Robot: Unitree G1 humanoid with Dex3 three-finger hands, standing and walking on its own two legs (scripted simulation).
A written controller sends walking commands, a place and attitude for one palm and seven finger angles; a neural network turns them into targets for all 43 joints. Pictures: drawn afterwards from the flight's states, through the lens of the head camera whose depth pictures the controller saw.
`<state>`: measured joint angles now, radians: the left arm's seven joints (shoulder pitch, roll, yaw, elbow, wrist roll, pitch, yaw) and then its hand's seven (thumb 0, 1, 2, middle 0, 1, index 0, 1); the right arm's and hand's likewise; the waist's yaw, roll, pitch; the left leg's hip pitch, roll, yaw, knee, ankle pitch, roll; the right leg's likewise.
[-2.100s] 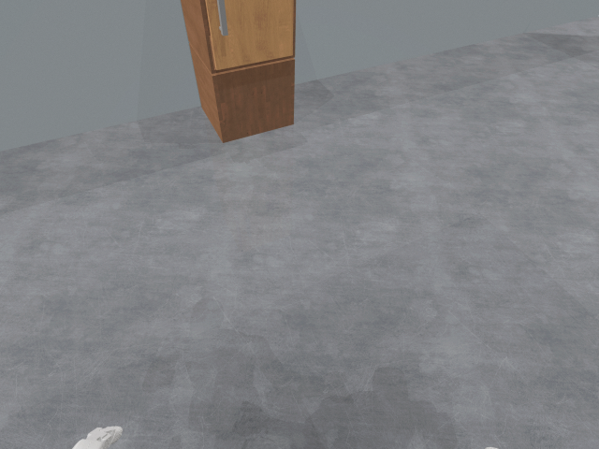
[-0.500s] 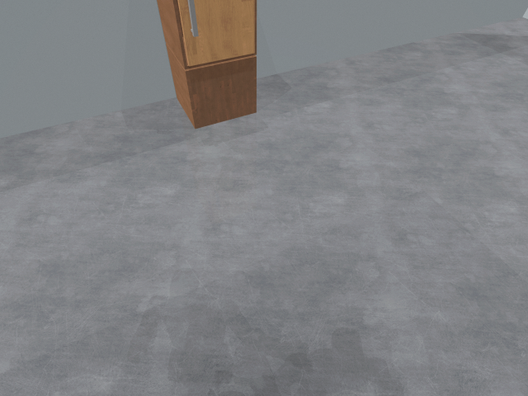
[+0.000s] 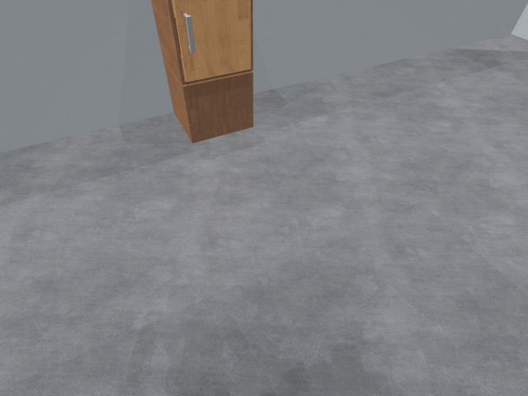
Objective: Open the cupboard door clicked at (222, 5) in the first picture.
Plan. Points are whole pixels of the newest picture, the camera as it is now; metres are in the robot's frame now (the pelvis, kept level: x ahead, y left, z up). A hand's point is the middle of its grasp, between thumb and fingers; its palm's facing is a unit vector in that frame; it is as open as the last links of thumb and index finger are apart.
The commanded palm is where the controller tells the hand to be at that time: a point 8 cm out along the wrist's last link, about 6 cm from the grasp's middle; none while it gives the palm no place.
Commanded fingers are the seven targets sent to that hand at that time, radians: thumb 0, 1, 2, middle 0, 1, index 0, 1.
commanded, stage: walk to a spot facing it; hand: left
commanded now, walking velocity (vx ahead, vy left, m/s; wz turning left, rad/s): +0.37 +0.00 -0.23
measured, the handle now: (189, 33) +1.68 +0.48 -0.10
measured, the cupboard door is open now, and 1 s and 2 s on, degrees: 0 0 0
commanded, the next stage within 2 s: none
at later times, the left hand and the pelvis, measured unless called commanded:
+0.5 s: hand (163, 375) +0.20 +0.20 -0.19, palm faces -0.08 -0.99 -0.13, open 7.4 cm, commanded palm none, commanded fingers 0.00 0.90 0.90 -0.20 -0.30 -0.20 -0.30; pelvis +0.16 +0.03 -0.01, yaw -6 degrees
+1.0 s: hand (206, 274) +0.41 +0.16 -0.18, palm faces -0.10 -0.98 -0.16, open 7.3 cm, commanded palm none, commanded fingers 0.00 0.90 0.90 -0.20 -0.30 -0.20 -0.30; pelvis +0.41 -0.01 +0.00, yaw -9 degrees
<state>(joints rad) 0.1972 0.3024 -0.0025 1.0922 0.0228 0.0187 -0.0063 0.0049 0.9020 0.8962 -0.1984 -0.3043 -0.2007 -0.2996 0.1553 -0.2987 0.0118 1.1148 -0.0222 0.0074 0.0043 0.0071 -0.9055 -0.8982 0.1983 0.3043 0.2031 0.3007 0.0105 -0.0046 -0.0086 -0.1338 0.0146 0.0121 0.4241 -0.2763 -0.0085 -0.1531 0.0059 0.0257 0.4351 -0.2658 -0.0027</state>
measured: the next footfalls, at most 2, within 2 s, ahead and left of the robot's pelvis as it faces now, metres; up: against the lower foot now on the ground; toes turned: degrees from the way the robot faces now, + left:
right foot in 0.64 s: +0.37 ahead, -0.07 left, +0.00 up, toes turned -16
left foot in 1.14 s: +0.64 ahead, +0.10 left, +0.00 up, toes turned +1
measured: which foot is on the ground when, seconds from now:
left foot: down 0.00-0.64, up 0.66-1.00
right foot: down 0.00-0.24, up 0.26-0.62, down 0.64-1.00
